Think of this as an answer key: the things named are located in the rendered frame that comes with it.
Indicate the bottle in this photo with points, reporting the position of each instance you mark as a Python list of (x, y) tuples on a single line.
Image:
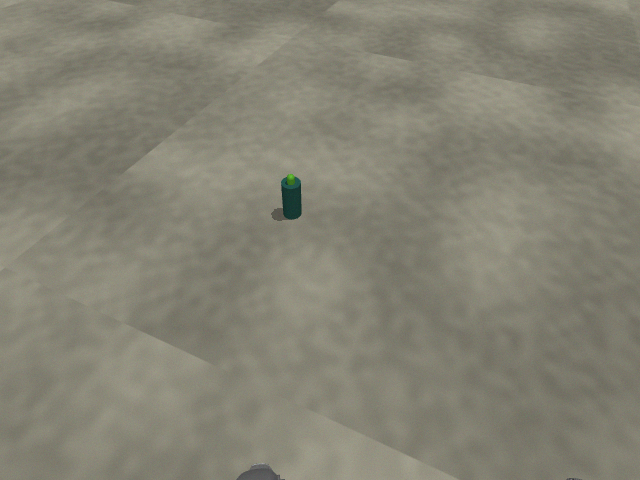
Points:
[(291, 197)]

